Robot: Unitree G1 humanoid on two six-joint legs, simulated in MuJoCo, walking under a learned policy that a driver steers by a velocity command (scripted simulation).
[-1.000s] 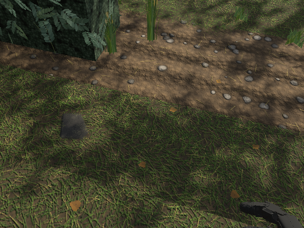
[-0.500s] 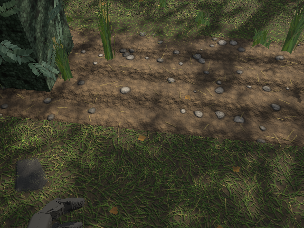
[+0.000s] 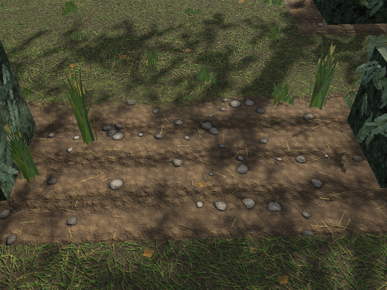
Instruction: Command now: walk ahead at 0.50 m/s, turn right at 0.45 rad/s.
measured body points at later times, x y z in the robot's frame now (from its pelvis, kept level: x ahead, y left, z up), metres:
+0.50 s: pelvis +0.27 -0.09 -0.12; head +0.30 -0.10 +0.33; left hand +0.55 +0.08 -0.19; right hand +0.11 -0.33 -0.25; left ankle +0.00 +0.13 -0.68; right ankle +0.37 -0.22 -0.87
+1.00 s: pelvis +0.45 -0.09 -0.18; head +0.49 -0.06 +0.27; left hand +0.56 +0.20 -0.30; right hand +0.66 -0.34 -0.25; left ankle +0.53 -0.01 -0.90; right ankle +0.38 -0.24 -0.82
